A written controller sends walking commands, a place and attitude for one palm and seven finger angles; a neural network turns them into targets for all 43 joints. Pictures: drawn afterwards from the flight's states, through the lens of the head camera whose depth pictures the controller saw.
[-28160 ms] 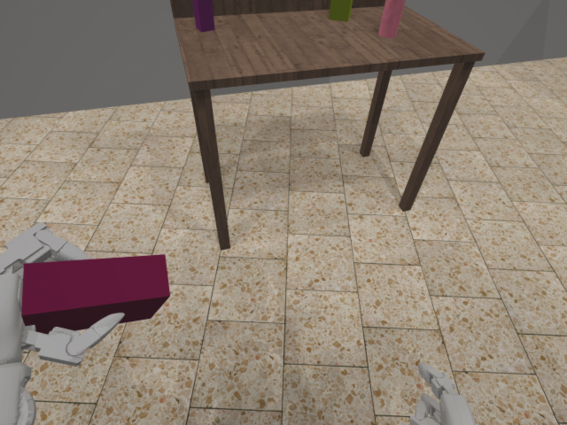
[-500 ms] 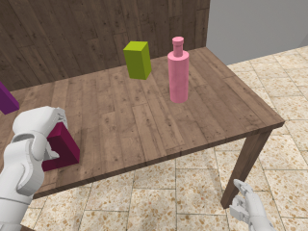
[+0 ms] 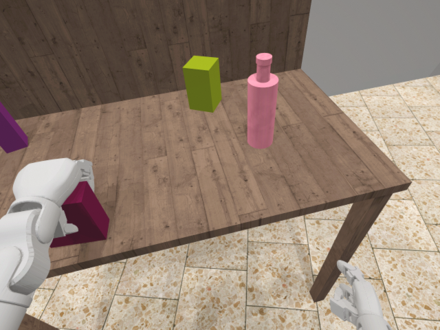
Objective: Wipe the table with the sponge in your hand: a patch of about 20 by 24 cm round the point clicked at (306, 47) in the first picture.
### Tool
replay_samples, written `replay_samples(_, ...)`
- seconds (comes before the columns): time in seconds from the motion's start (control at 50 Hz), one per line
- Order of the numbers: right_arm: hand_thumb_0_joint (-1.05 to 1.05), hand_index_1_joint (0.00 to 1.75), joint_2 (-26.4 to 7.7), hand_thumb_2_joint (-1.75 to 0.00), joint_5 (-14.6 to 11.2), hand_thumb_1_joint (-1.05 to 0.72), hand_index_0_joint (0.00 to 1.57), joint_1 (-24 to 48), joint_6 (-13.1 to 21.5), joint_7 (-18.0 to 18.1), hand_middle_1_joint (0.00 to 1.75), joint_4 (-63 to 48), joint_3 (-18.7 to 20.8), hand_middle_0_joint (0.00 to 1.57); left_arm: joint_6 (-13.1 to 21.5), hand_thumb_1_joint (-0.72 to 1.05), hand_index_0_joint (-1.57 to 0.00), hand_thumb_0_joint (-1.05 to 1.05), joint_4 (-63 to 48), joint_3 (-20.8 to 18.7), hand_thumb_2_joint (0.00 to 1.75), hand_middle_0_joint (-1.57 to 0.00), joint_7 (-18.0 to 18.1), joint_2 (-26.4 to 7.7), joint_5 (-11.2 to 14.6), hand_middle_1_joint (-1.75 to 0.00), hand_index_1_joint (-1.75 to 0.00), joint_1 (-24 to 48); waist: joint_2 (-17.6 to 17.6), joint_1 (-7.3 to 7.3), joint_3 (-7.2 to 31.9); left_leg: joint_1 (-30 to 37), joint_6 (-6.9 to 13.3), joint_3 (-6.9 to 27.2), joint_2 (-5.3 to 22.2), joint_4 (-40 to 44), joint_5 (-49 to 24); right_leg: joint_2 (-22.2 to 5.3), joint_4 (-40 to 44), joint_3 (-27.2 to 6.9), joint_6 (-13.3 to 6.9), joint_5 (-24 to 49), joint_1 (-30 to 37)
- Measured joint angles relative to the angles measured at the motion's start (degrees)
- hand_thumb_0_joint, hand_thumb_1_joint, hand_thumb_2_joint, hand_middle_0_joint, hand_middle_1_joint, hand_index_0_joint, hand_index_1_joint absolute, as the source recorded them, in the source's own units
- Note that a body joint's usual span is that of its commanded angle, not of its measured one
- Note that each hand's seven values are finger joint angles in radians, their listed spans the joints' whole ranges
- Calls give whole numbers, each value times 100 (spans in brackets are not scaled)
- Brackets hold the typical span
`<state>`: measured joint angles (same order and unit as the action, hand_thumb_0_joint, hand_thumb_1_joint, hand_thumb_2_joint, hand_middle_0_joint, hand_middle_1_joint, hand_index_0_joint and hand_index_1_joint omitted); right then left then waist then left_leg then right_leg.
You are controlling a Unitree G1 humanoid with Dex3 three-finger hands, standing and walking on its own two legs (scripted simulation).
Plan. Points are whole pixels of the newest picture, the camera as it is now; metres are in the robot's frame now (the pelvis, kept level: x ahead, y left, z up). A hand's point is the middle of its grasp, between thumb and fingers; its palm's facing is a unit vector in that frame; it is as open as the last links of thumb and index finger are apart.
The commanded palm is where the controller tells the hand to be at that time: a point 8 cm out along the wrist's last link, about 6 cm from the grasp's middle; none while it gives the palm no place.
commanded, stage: lower the sponge onto the table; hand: left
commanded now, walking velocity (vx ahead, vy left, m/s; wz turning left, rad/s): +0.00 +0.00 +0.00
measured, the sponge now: (72, 222) +0.24 +0.33 +0.07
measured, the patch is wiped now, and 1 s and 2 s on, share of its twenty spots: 0.10 0.15 0.25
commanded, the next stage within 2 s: wipe forward along the first lane in 0.48 s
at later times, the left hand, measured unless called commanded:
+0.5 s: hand (71, 196) +0.26 +0.32 +0.12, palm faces +0.04 -0.04 -1.00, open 9.1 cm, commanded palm +0.24 +0.32 +0.18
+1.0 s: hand (76, 184) +0.29 +0.33 +0.12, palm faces -0.09 +0.00 -1.00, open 9.1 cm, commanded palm +0.28 +0.34 +0.16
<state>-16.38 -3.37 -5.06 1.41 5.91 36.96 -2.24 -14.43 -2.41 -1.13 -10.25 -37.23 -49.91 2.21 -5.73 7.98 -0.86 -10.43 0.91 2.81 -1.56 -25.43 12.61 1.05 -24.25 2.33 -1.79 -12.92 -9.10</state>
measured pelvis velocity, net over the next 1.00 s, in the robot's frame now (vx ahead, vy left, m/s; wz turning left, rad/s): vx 0.00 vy -0.01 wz -0.01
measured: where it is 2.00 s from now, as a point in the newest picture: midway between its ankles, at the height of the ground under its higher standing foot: outside the picture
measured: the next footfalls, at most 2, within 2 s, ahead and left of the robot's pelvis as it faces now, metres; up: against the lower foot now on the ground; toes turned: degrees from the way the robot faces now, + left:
none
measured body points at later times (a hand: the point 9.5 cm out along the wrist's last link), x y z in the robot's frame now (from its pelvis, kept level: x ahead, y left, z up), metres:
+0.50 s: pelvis +0.00 +0.00 +0.00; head +0.00 -0.03 +0.45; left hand +0.26 +0.32 +0.17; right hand +0.23 -0.21 -0.09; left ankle +0.01 +0.11 -0.74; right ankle +0.00 -0.10 -0.74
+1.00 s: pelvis +0.00 -0.01 +0.00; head +0.00 -0.05 +0.45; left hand +0.29 +0.33 +0.17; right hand +0.20 -0.25 -0.11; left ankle +0.01 +0.11 -0.74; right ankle +0.00 -0.10 -0.74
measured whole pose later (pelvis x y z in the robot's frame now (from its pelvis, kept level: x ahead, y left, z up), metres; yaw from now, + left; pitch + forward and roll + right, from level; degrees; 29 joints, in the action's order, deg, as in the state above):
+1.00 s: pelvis +0.00 -0.01 +0.00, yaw +0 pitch +1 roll +0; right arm -16.9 -4.1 -7.1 -1.9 5.4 39.0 -1.5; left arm -11.6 16.0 -3.4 -8.1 -36.8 -52.1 12.8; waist -5.6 5.3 1.3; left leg -14.7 -0.2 3.0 -0.3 -27.5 13.3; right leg 2.3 -26.2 2.5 -3.0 -13.4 -13.5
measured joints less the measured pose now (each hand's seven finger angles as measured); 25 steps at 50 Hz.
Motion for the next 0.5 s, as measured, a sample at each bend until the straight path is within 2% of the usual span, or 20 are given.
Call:
replay_samples(0.04,1,30,65,-90,2,-90,20,-17,23,20,30,55,-5,20,226,-45,-85,0,95,-14,106,-85,186,12,26,-146,-146,121,36,14,4,11,-12,15,12,-5,7,13,37,13,-7,13,33)
replay_samples(0.08,1,30,118,-90,-19,-90,20,29,6,2,30,121,-24,20,259,-45,-86,0,300,-66,106,-85,341,53,60,-146,-146,271,54,5,-13,13,-24,-4,32,-1,6,33,65,-6,-14,39,35)
replay_samples(0.16,1,30,165,-90,-29,-90,20,96,-77,-81,30,165,-43,20,-9,-45,-86,0,723,-134,106,-85,511,139,11,-145,-146,506,58,-76,-20,-38,-26,-50,39,44,-31,37,84,-52,-10,81,-43)
replay_samples(0.26,1,30,114,-90,1,-90,20,35,-135,-193,30,89,0,20,-217,-45,-86,0,465,-169,106,-85,476,226,-23,-145,-146,181,-14,-154,50,-86,11,-119,19,63,-27,15,56,-121,23,71,-130)
replay_samples(0.38,1,30,52,-90,16,-90,20,-54,-173,-227,30,83,37,20,-147,-45,-85,0,-49,-131,106,-85,563,314,52,-146,-146,-269,-35,-113,138,-70,38,-133,-9,26,30,-12,-5,-134,50,-1,-124)
replay_samples(0.5,1,30,59,-90,-8,-90,20,21,-216,-221,30,113,37,20,-280,-45,-85,0,9,-80,106,-85,662,362,17,-145,-146,-166,5,-59,142,-86,22,-102,0,-12,44,-2,-26,-104,32,-14,-124)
